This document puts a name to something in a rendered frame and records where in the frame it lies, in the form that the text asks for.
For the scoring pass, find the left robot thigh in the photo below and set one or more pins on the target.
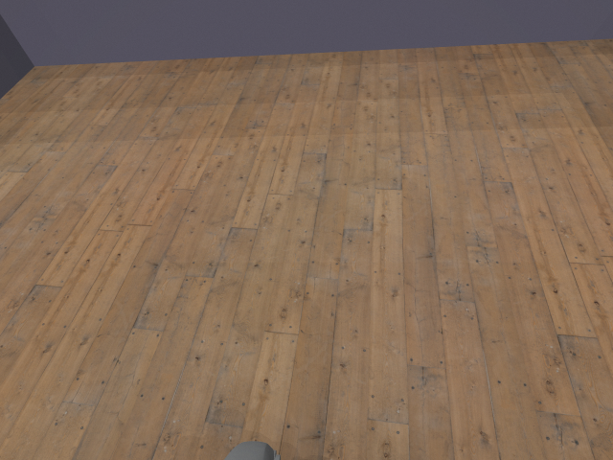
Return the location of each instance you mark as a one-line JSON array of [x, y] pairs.
[[253, 450]]

